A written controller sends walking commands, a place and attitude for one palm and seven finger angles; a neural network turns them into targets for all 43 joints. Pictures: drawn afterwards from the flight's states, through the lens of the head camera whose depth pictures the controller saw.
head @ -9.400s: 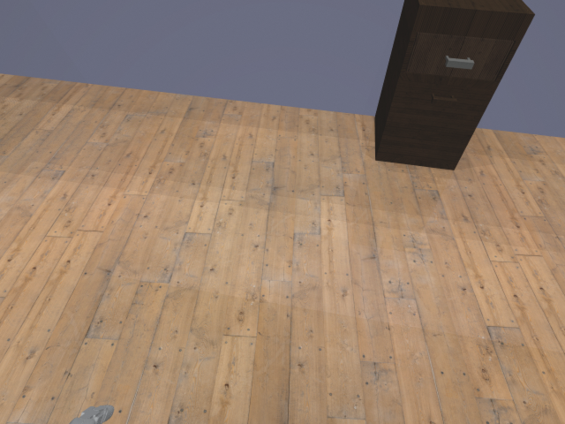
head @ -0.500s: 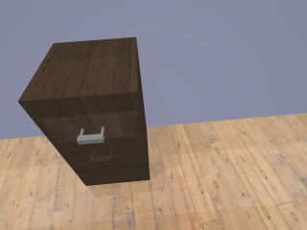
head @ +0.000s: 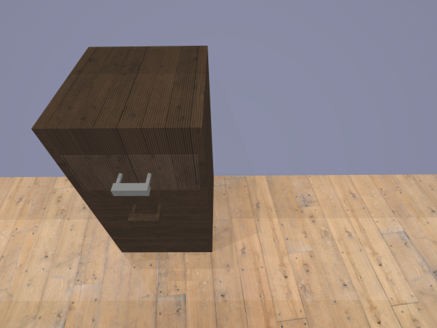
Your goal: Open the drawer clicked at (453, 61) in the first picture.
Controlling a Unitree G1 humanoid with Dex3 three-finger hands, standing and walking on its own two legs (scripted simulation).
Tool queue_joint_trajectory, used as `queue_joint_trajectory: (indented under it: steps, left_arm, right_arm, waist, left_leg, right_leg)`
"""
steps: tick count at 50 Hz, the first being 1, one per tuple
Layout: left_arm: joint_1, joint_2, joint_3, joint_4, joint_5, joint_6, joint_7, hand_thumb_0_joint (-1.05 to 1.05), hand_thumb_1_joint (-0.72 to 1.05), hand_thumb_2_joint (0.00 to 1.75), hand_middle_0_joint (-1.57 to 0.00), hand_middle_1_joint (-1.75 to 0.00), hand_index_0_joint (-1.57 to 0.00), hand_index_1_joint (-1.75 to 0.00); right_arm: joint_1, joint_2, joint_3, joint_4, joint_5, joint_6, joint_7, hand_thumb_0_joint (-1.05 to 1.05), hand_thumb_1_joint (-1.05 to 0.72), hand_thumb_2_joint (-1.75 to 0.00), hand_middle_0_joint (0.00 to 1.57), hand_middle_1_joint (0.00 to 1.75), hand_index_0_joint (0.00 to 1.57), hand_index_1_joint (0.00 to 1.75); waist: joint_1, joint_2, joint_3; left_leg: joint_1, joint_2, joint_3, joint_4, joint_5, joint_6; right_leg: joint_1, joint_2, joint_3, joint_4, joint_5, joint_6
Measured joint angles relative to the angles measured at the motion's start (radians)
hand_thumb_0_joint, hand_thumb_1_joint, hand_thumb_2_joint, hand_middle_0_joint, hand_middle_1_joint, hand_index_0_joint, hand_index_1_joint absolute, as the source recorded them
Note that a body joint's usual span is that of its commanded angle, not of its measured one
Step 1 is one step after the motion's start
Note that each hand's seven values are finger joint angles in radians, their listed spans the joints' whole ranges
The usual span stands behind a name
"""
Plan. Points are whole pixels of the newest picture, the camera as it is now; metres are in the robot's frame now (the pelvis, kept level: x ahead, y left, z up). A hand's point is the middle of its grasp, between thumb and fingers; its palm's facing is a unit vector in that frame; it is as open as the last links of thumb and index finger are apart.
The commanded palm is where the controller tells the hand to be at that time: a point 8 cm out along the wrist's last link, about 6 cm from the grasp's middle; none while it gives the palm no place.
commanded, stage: look again from close up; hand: left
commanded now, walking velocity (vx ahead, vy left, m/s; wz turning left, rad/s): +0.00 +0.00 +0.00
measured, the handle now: (132, 183) +0.52 +0.30 -0.16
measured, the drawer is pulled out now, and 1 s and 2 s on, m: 0.00 0.00 0.00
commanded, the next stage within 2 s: raise the hand with hooked fingers in 0.44 s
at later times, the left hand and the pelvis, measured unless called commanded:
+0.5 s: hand out of the picture -0.04 +0.25 -0.19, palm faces +0.00 -0.99 -0.17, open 7.4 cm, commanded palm none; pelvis -0.03 +0.08 +0.00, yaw -1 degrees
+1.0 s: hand out of the picture +0.12 +0.27 -0.09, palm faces -0.12 -0.25 -0.96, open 8.8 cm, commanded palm +0.13 +0.29 -0.01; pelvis -0.04 +0.08 -0.04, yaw -2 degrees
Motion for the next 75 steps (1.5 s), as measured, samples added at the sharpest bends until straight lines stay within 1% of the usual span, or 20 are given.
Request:
queue_joint_trajectory:
  steps: [2,4,8,15,28,29,30,32,34,37,40,42,44,48,52,57,62,65,68,75]
  left_arm:
    - [0.019,-0.010,-0.006,-0.016,0.007,-0.026,0.015,0.00,0.91,0.90,-0.20,-0.30,-0.20,-0.30]
    - [0.038,-0.014,-0.010,-0.035,0.014,-0.031,0.018,0.00,0.91,0.90,-0.20,-0.30,-0.20,-0.30]
    - [0.058,-0.005,-0.019,-0.052,0.013,-0.012,0.010,0.00,0.90,0.90,-0.20,-0.30,-0.20,-0.30]
    - [0.040,0.034,-0.018,-0.062,0.015,0.012,0.002,0.00,0.91,0.90,-0.20,-0.30,-0.20,-0.30]
    - [0.036,0.060,-0.023,-0.085,0.021,0.012,-0.003,0.00,0.91,0.90,-0.19,-0.30,-0.19,-0.30]
    - [0.080,0.068,-0.046,-0.243,0.051,0.082,0.005,0.00,0.91,0.90,-0.19,-0.30,-0.19,-0.30]
    - [0.132,0.082,-0.067,-0.432,0.082,0.104,0.025,0.00,0.90,0.90,-0.20,-0.30,-0.19,-0.30]
    - [0.187,0.114,-0.093,-0.722,0.113,0.090,0.103,0.01,0.89,0.90,-0.20,-0.31,-0.20,-0.31]
    - [0.177,0.137,-0.118,-0.926,0.160,0.098,0.167,0.01,0.88,0.89,-0.20,-0.32,-0.20,-0.32]
    - [0.080,0.171,-0.147,-1.093,0.352,0.074,0.244,0.01,0.84,0.87,-0.20,-0.35,-0.20,-0.35]
    - [-0.041,0.156,-0.148,-1.098,0.591,0.053,0.305,0.01,0.78,0.85,-0.20,-0.38,-0.20,-0.38]
    - [-0.045,0.135,-0.143,-1.080,0.727,0.041,0.339,0.00,0.74,0.83,-0.20,-0.41,-0.20,-0.40]
    - [-0.007,0.116,-0.150,-1.060,0.833,0.038,0.358,0.00,0.70,0.82,-0.20,-0.43,-0.20,-0.43]
    - [0.100,0.112,-0.186,-1.033,0.990,0.053,0.378,0.00,0.61,0.78,-0.22,-0.49,-0.22,-0.49]
    - [0.154,0.180,-0.181,-1.060,1.087,0.056,0.415,0.00,0.51,0.74,-0.24,-0.55,-0.24,-0.55]
    - [0.100,0.269,-0.123,-1.169,1.084,0.026,0.444,0.00,0.38,0.69,-0.26,-0.63,-0.26,-0.63]
    - [-0.018,0.243,-0.124,-1.172,1.026,0.063,0.390,0.00,0.27,0.64,-0.26,-0.70,-0.26,-0.70]
    - [-0.034,0.224,-0.136,-1.156,0.998,0.087,0.319,0.00,0.20,0.61,-0.26,-0.75,-0.26,-0.75]
    - [-0.003,0.236,-0.133,-1.166,1.000,0.068,0.275,0.00,0.14,0.58,-0.27,-0.79,-0.27,-0.79]
    - [0.045,0.291,-0.085,-1.232,1.016,-0.002,0.300,0.00,-0.03,0.51,-0.28,-0.90,-0.28,-0.89]
  right_arm:
    - [-0.017,-0.006,0.000,-0.036,0.004,0.005,0.005,0.00,-0.91,-0.90,0.20,0.30,0.20,0.30]
    - [-0.029,-0.008,-0.004,-0.075,0.007,-0.004,0.005,0.00,-0.91,-0.90,0.20,0.30,0.20,0.30]
    - [-0.029,-0.013,-0.004,-0.118,0.007,-0.033,0.006,0.00,-0.91,-0.90,0.20,0.30,0.20,0.30]
    - [-0.010,0.001,0.009,-0.110,-0.005,-0.027,0.005,0.00,-0.94,-0.90,0.20,0.30,0.20,0.30]
    - [0.060,0.001,0.026,-0.099,-0.003,-0.019,0.023,0.00,-0.93,-0.90,0.20,0.30,0.20,0.30]
    - [0.079,-0.003,0.037,-0.142,0.017,-0.028,0.020,0.00,-0.92,-0.90,0.20,0.30,0.20,0.30]
    - [0.104,-0.008,0.049,-0.179,0.031,-0.078,0.004,0.01,-0.93,-0.89,0.20,0.30,0.20,0.30]
    - [0.133,-0.021,0.052,-0.209,0.055,-0.193,-0.019,0.01,-0.93,-0.89,0.20,0.30,0.20,0.30]
    - [0.136,-0.038,0.045,-0.250,0.065,-0.255,-0.024,0.02,-0.93,-0.89,0.20,0.30,0.20,0.30]
    - [0.095,-0.070,0.038,-0.341,0.037,-0.284,-0.016,0.02,-0.92,-0.90,0.20,0.30,0.20,0.30]
    - [0.020,-0.110,0.021,-0.444,-0.005,-0.222,0.017,0.01,-0.92,-0.90,0.20,0.30,0.20,0.30]
    - [-0.029,-0.120,0.013,-0.504,-0.011,-0.150,0.038,0.01,-0.91,-0.90,0.20,0.30,0.20,0.30]
    - [-0.068,-0.118,0.006,-0.559,-0.007,-0.075,0.054,0.01,-0.91,-0.90,0.20,0.30,0.20,0.30]
    - [-0.120,-0.110,-0.005,-0.645,-0.009,0.035,0.074,0.01,-0.91,-0.90,0.20,0.30,0.20,0.30]
    - [-0.153,-0.112,-0.016,-0.687,-0.036,0.081,0.074,0.01,-0.91,-0.90,0.20,0.30,0.20,0.30]
    - [-0.207,-0.118,0.001,-0.684,-0.056,0.081,0.067,0.01,-0.91,-0.90,0.20,0.30,0.20,0.30]
    - [-0.233,-0.077,0.031,-0.661,-0.029,0.093,0.071,0.01,-0.91,-0.90,0.20,0.30,0.20,0.30]
    - [-0.199,-0.040,0.063,-0.652,-0.006,0.109,0.071,0.01,-0.91,-0.90,0.20,0.30,0.20,0.30]
    - [-0.152,-0.023,0.088,-0.640,-0.004,0.111,0.075,0.01,-0.91,-0.90,0.20,0.30,0.20,0.30]
    - [-0.098,-0.062,0.046,-0.586,-0.028,0.101,0.080,0.01,-0.91,-0.90,0.20,0.30,0.20,0.30]
  waist:
    - [0.006,-0.011,0.014]
    - [0.002,-0.025,0.021]
    - [-0.005,-0.026,0.001]
    - [0.014,-0.059,-0.051]
    - [-0.004,-0.052,-0.048]
    - [-0.004,-0.049,-0.034]
    - [0.001,-0.048,-0.026]
    - [0.002,-0.040,-0.048]
    - [-0.016,-0.022,-0.071]
    - [-0.049,-0.013,-0.098]
    - [-0.062,0.020,-0.115]
    - [-0.047,0.027,-0.144]
    - [-0.025,0.017,-0.166]
    - [0.028,-0.026,-0.162]
    - [0.080,-0.053,-0.158]
    - [0.109,-0.028,-0.181]
    - [0.089,0.030,-0.183]
    - [0.079,0.023,-0.181]
    - [0.069,0.008,-0.174]
    - [0.059,0.013,-0.138]
  left_leg:
    - [-0.064,-0.025,-0.005,0.156,-0.055,0.039]
    - [-0.098,-0.053,0.010,0.210,-0.086,0.066]
    - [-0.069,-0.084,0.041,0.073,-0.006,0.093]
    - [-0.065,-0.117,0.062,0.091,-0.027,0.138]
    - [-0.075,-0.169,0.097,0.000,0.047,0.183]
    - [-0.083,-0.168,0.100,0.013,0.043,0.184]
    - [-0.088,-0.171,0.106,0.018,0.041,0.181]
    - [-0.111,-0.180,0.107,0.015,0.045,0.165]
    - [-0.135,-0.193,0.098,0.023,0.049,0.155]
    - [-0.217,-0.216,0.101,0.112,0.018,0.153]
    - [-0.295,-0.207,0.111,0.228,-0.025,0.174]
    - [-0.326,-0.194,0.133,0.268,-0.055,0.171]
    - [-0.339,-0.192,0.141,0.284,-0.069,0.164]
    - [-0.349,-0.186,0.132,0.307,-0.085,0.175]
    - [-0.402,-0.180,0.078,0.364,-0.109,0.172]
    - [-0.468,-0.183,0.024,0.455,-0.162,0.160]
    - [-0.428,-0.189,0.011,0.435,-0.178,0.168]
    - [-0.370,-0.189,0.028,0.355,-0.162,0.163]
    - [-0.320,-0.182,0.042,0.287,-0.149,0.155]
    - [-0.279,-0.173,0.036,0.230,-0.144,0.148]
  right_leg:
    - [-0.019,-0.007,0.014,0.005,0.016,0.019]
    - [-0.034,-0.017,0.022,0.017,0.033,0.019]
    - [-0.058,-0.023,0.017,0.081,-0.018,0.029]
    - [-0.053,-0.058,0.035,0.096,-0.014,0.067]
    - [-0.098,-0.107,0.067,0.069,0.032,0.082]
    - [-0.109,-0.107,0.070,0.086,0.030,0.077]
    - [-0.134,-0.106,0.080,0.134,-0.004,0.062]
    - [-0.207,-0.098,0.089,0.256,-0.068,0.051]
    - [-0.259,-0.082,0.088,0.315,-0.086,0.048]
    - [-0.327,-0.053,0.104,0.291,-0.121,0.032]
    - [-0.399,-0.019,0.141,0.367,-0.049,0.016]
    - [-0.437,-0.003,0.164,0.404,-0.053,0.023]
    - [-0.458,0.008,0.183,0.424,-0.062,0.025]
    - [-0.465,0.019,0.176,0.438,-0.062,0.017]
    - [-0.488,0.036,0.136,0.456,-0.089,0.000]
    - [-0.523,0.048,0.095,0.505,-0.132,-0.010]
    - [-0.479,0.044,0.087,0.480,-0.150,-0.005]
    - [-0.436,0.045,0.114,0.423,-0.137,-0.006]
    - [-0.396,0.053,0.136,0.367,-0.123,-0.010]
    - [-0.351,0.064,0.143,0.298,-0.110,-0.017]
